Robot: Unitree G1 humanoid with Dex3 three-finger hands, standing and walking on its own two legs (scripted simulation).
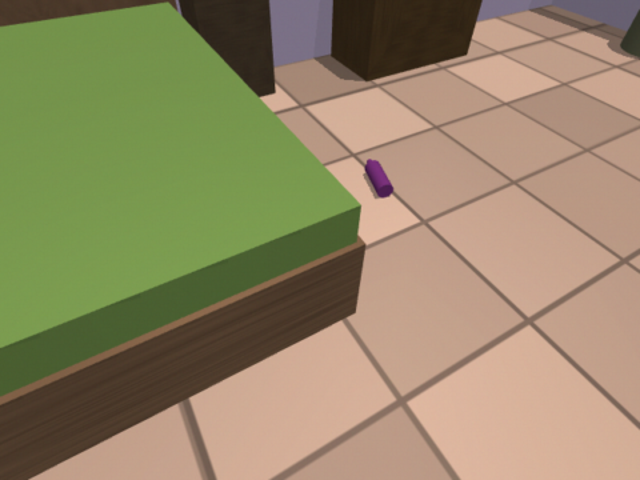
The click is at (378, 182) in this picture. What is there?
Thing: lying bottle
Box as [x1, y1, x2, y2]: [365, 159, 392, 197]
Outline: 368,159 365,165 365,170 377,194 381,197 389,195 392,191 392,186 379,163 375,160
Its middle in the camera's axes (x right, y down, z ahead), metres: +0.29 -0.29 +1.95
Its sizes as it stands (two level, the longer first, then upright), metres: 0.243 0.080 0.080
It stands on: the floor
